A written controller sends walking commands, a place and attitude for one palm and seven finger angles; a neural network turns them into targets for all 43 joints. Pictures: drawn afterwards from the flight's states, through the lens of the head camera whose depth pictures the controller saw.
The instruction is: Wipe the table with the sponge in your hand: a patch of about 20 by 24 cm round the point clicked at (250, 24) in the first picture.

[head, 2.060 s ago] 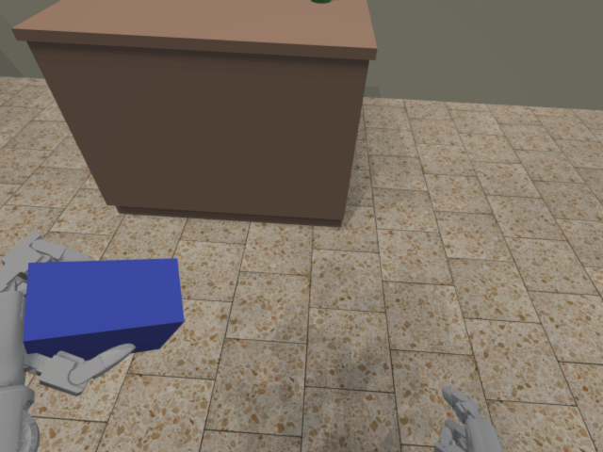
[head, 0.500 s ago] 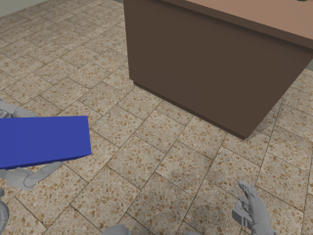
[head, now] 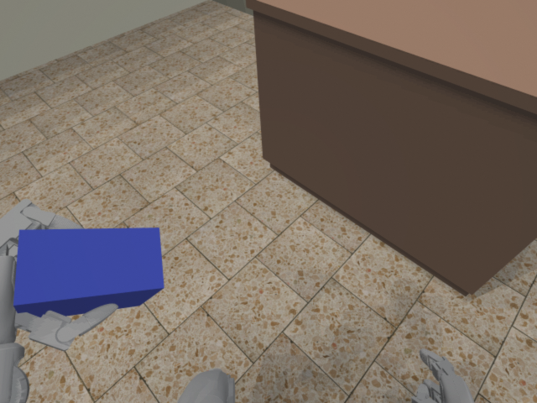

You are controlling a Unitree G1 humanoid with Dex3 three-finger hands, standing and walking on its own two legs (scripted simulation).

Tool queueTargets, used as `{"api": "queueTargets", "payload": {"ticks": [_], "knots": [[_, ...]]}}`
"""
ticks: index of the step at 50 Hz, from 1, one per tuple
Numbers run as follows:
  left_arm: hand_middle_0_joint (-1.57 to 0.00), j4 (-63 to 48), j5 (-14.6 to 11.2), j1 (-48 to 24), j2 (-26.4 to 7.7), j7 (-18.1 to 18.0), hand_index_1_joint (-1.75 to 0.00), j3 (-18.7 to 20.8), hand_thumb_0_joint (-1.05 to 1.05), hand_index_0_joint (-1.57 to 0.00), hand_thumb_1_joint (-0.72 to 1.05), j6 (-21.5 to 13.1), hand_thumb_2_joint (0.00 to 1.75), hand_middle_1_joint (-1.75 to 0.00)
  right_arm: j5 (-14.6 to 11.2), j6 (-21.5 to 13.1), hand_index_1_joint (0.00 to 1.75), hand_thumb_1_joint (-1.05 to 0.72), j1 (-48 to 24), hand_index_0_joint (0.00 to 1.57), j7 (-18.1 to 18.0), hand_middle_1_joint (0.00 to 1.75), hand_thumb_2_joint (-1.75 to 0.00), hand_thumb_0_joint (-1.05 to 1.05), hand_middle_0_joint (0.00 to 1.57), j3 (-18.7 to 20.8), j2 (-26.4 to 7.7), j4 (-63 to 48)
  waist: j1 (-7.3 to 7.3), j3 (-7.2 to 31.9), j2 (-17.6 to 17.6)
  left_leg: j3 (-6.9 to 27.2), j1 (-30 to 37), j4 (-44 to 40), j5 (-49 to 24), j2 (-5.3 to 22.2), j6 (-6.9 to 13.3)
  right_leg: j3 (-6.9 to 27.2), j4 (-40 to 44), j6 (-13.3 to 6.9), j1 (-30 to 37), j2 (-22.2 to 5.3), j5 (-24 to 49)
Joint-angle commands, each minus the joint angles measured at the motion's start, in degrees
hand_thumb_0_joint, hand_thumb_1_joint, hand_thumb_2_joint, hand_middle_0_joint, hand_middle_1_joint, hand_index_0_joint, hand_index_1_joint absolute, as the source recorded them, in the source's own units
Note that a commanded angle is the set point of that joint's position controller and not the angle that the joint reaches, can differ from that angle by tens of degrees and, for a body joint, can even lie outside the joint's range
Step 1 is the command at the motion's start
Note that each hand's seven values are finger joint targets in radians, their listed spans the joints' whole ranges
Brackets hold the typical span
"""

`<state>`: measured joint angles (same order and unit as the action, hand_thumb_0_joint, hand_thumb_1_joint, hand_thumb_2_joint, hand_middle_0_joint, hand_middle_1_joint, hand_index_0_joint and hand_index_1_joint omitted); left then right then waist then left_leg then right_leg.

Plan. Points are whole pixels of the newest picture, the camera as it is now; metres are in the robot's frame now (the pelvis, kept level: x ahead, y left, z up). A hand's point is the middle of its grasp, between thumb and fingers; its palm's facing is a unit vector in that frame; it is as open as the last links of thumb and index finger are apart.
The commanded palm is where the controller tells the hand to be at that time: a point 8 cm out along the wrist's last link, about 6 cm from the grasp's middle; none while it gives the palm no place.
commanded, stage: walk to a spot facing it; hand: left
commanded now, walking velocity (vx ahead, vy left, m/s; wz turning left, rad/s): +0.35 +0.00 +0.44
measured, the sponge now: (111, 273) +0.23 +0.19 +0.14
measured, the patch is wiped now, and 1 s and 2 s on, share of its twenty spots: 0.00 0.00 0.00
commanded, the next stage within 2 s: none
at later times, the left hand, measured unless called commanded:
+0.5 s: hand (67, 216) +0.28 +0.24 +0.19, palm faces +0.55 -0.70 -0.46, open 10.7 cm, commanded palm +0.24 +0.27 +0.18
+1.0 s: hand (60, 183) +0.34 +0.28 +0.17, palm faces +0.68 -0.59 -0.43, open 10.7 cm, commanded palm +0.25 +0.29 +0.18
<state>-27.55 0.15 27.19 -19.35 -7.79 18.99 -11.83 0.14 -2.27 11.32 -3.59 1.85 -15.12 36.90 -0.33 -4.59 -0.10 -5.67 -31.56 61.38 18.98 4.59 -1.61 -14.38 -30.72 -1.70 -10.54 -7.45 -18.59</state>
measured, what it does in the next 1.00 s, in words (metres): walks ahead, turning left: left foot, then right foot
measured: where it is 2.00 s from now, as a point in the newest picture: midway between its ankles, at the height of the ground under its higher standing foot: (294, 361)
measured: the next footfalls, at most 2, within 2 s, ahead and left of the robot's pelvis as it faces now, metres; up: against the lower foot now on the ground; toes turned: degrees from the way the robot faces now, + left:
left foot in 0.18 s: +0.17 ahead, +0.13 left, +0.00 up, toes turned +12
right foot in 0.52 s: +0.22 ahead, -0.16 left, +0.00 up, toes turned +1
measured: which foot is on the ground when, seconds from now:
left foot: up 0.00-0.16, down 0.18-0.54, up 0.56-0.86, down 0.88-1.00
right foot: down 0.00-0.18, up 0.20-0.50, down 0.52-0.86, up 0.88-1.00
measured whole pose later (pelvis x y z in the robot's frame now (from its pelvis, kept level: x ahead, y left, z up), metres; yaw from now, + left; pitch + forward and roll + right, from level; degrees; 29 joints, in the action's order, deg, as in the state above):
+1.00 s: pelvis +0.22 -0.03 -0.02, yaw +23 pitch -2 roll +0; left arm -33.0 -0.8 22.8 -24.5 -8.8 24.2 -11.2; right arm -1.3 -3.8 8.1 -1.9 2.3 -10.1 32.1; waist -1.6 -5.7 -2.6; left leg -6.9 -22.7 38.1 14.0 2.7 2.6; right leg -4.1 -74.8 3.4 -29.5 -6.7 -28.7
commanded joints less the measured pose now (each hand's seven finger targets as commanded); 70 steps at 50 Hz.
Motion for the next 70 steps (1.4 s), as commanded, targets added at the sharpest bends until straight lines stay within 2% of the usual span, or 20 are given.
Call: {"api": "queueTargets", "payload": {"ticks": [1,7,8,9,10,17,24,25,27,28,34,41,42,44,51,59,61,62,63,70], "knots": [[-1.20,-14.4,-1.9,0.4,-12.1,-3.4,-1.60,11.0,0.00,-1.20,0.10,-4.0,1.30,-1.60,0.1,-2.7,0.30,-0.90,-4.3,0.20,0.2,0.30,-0.90,0.00,0.20,1.1,-1.1,-12.2,2.70,8.2,-8.4,-4.8,-2.4,-16.4,-1.4,0.0,0.6,9.1,10.8,-5.3,11.7,-13.0,28.0],[-1.20,-17.2,-1.7,-4.1,-10.4,-4.8,-1.60,7.8,0.00,-1.20,0.10,-3.2,1.30,-1.60,-0.1,-3.0,0.30,-0.90,-0.2,0.20,-0.6,0.30,-0.90,0.00,0.20,2.1,-1.8,-13.1,-1.05,14.1,-3.4,-9.3,21.1,-32.9,-6.9,-5.3,2.5,2.2,-11.2,-1.6,4.3,-10.5,30.9],[-1.20,-19.5,-1.4,-6.0,-10.9,-4.8,-1.60,7.8,0.00,-1.20,0.10,-4.2,1.30,-1.60,-0.3,-3.2,0.30,-0.90,-0.6,0.20,-0.8,0.30,-0.90,0.00,0.20,2.4,-2.5,-13.7,-1.75,16.9,5.2,-1.5,33.0,-34.8,-8.3,-1.2,5.3,1.5,-24.6,1.0,-5.6,-7.2,23.2],[-1.20,-20.4,-1.8,-6.4,-10.9,-4.7,-1.60,8.1,0.00,-1.20,0.10,-5.1,1.30,-1.60,-0.1,-3.6,0.30,-0.90,-2.1,0.20,-0.4,0.30,-0.90,0.00,0.20,2.6,-3.9,-13.6,-1.01,16.8,20.1,24.9,39.7,-38.5,-20.6,15.1,13.6,4.0,-39.8,4.0,-20.5,1.8,-10.1],[-1.20,-20.6,-1.1,-10.2,-13.3,-4.6,-1.60,8.7,0.00,-1.20,0.10,-5.8,1.30,-1.60,-0.5,-4.3,0.30,-0.90,-1.8,0.20,0.7,0.30,-0.90,0.00,0.20,1.7,-3.6,-13.9,-1.01,14.2,17.4,38.8,37.2,-41.9,-28.6,20.9,18.8,10.4,-47.1,3.4,-27.0,4.2,-18.6],[-1.20,-22.0,-2.0,-1.8,-11.9,-1.8,-1.60,11.0,0.00,-1.20,0.10,-5.6,1.30,-1.60,-0.9,-6.2,0.30,-0.90,-4.4,0.20,0.8,0.30,-0.90,0.00,0.20,1.4,-2.3,-10.9,1.38,9.3,14.8,15.7,10.8,-47.8,7.6,11.5,12.6,9.4,-28.6,4.8,-15.9,-0.8,-3.7],[-1.20,-9.4,-1.5,-6.5,-7.7,-1.5,-1.60,6.3,0.00,-1.20,0.10,-2.9,1.30,-1.60,-0.6,-6.4,0.30,-0.90,-3.0,0.20,-1.1,0.30,-0.90,0.00,0.20,0.4,-2.1,-8.8,1.32,8.3,9.9,10.0,8.4,-38.0,15.5,7.4,8.4,1.9,-0.7,6.1,0.9,5.7,-3.6],[-1.20,-8.9,-1.1,-8.4,-7.8,-1.4,-1.60,5.5,0.00,-1.20,0.10,-2.2,1.30,-1.60,-0.7,-6.0,0.30,-0.90,-2.9,0.20,-1.2,0.30,-0.90,0.00,0.20,0.2,-1.5,-8.7,1.50,8.5,4.8,7.6,5.4,-29.0,14.8,4.7,6.9,6.4,5.2,4.5,4.3,2.9,-6.5],[-1.20,-7.9,-1.2,-10.0,-13.0,-2.0,-1.60,7.9,0.00,-1.20,0.10,-0.6,1.30,-1.60,-0.5,-5.8,0.30,-0.90,-5.1,0.20,-1.1,0.30,-0.90,0.00,0.20,-0.4,-0.3,-9.8,3.43,6.1,-20.0,1.6,-13.8,3.8,15.8,-4.5,2.1,40.7,18.7,-6.6,11.6,-20.5,-6.9],[-1.20,-9.8,-1.5,-12.7,-13.2,-2.4,-1.60,7.5,0.00,-1.20,0.10,-0.8,1.30,-1.60,0.2,-6.4,0.30,-0.90,-6.2,0.20,-1.0,0.30,-0.90,0.00,0.20,0.1,-2.1,-9.5,2.34,6.1,-16.4,7.0,-15.3,10.2,10.7,-1.8,1.4,42.2,18.5,-8.1,10.6,-22.6,-4.6],[-1.20,-16.0,-1.0,-8.3,-12.8,-2.4,-1.60,8.7,0.00,-1.20,0.10,-3.1,1.30,-1.60,0.2,-3.7,0.30,-0.90,-6.6,0.20,-0.6,0.30,-0.90,0.00,0.20,0.1,-1.3,-9.8,1.36,4.9,-8.7,0.5,-3.4,-3.9,3.7,1.7,-0.2,8.9,11.1,-3.7,6.5,-15.2,25.6],[-1.20,-20.8,-2.3,-3.1,-12.1,-4.9,-1.60,10.4,0.00,-1.20,0.10,-2.4,1.30,-1.60,-0.1,-2.9,0.30,-0.90,-1.8,0.20,-0.4,0.30,-0.90,0.00,0.20,2.2,-1.0,-14.0,-0.42,14.7,-6.6,-11.4,18.7,-31.7,-4.2,-6.8,0.9,1.0,-10.7,-0.9,5.0,-11.9,35.7],[-1.20,-19.8,-2.4,-1.8,-10.8,-4.8,-1.60,9.1,0.00,-1.20,0.10,-2.8,1.30,-1.60,-0.5,-3.0,0.30,-0.90,-0.4,0.20,-0.7,0.30,-0.90,0.00,0.20,2.7,-2.0,-14.0,-2.17,17.1,2.0,-5.6,31.0,-34.6,-8.1,-3.8,3.1,-0.1,-24.9,1.8,-4.0,-9.7,29.2],[-1.20,-23.7,-2.2,-6.4,-12.6,-4.7,-1.60,10.0,0.00,-1.20,0.10,-5.3,1.30,-1.60,-0.8,-4.3,0.30,-0.90,-2.2,0.20,0.8,0.30,-0.90,0.00,0.20,2.6,-4.0,-14.5,-1.28,16.9,20.9,37.2,39.7,-39.5,-38.3,20.8,18.1,8.3,-50.0,5.0,-27.8,3.4,-21.1],[-1.20,-23.5,-3.0,1.2,-10.9,-1.6,-1.60,11.0,0.00,-1.20,0.10,-4.1,1.30,-1.60,-1.5,-5.7,0.30,-0.90,-3.7,0.20,1.5,0.30,-0.90,0.00,0.20,2.1,-2.5,-11.7,0.43,10.9,14.6,17.7,15.0,-45.8,-1.3,11.3,12.6,10.3,-33.3,6.0,-20.4,-0.2,-3.4],[-1.20,-10.8,-2.2,-4.8,-7.6,-1.3,-1.60,6.7,0.00,-1.20,0.10,-1.1,1.30,-1.60,-0.7,-6.2,0.30,-0.90,-3.6,0.20,-1.0,0.30,-0.90,0.00,0.20,0.2,-2.2,-9.8,1.32,8.2,10.9,15.2,10.2,-42.5,13.0,8.3,9.9,3.5,-2.3,6.6,-2.0,6.2,-5.2],[-1.20,-9.7,-1.2,-8.1,-8.5,-1.2,-1.60,5.5,0.00,-1.20,0.10,0.2,1.30,-1.60,-0.7,-5.5,0.30,-0.90,-3.6,0.20,-1.1,0.30,-0.90,0.00,0.20,-0.5,-0.7,-9.4,2.14,8.4,-0.8,9.3,0.5,-24.2,13.3,2.1,6.0,12.9,12.0,2.9,8.0,-1.1,-7.9],[-1.20,-9.2,-0.8,-9.4,-12.3,-1.6,-1.60,7.0,0.00,-1.20,0.10,1.3,1.30,-1.60,-0.6,-5.2,0.30,-0.90,-4.1,0.20,-1.0,0.30,-0.90,0.00,0.20,-0.7,0.7,-9.8,2.81,7.2,-19.7,1.7,-11.0,-3.4,16.3,-5.5,2.1,35.9,19.2,-3.8,10.9,-17.2,-11.6],[-1.20,-12.6,-2.1,-13.3,-13.7,-2.3,-1.60,6.7,0.00,-1.20,0.10,1.0,1.30,-1.60,0.2,-6.2,0.30,-0.90,-7.5,0.20,-1.1,0.30,-0.90,0.00,0.20,-0.6,-1.7,-10.3,2.81,6.1,-16.2,6.2,-14.3,8.9,12.8,-3.6,0.7,42.1,20.1,-7.2,8.5,-24.4,-5.3],[-1.20,-17.0,-1.7,-6.9,-14.0,-2.7,-1.60,9.5,0.00,-1.20,0.10,-1.7,1.30,-1.60,0.6,-3.6,0.30,-0.90,-7.6,0.20,-1.4,0.30,-0.90,0.00,0.20,0.1,-0.7,-10.5,1.16,7.2,-8.3,-0.2,-0.6,-2.8,4.4,0.1,-1.9,7.4,8.6,-3.0,5.5,-14.3,37.7]]}}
